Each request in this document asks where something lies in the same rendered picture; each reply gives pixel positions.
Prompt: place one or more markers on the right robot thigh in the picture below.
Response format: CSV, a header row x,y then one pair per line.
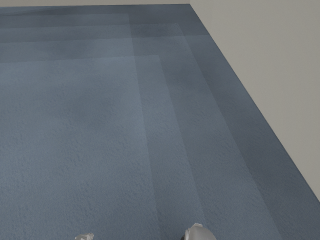
x,y
198,233

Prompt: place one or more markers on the robot right shin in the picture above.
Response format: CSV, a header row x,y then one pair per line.
x,y
197,224

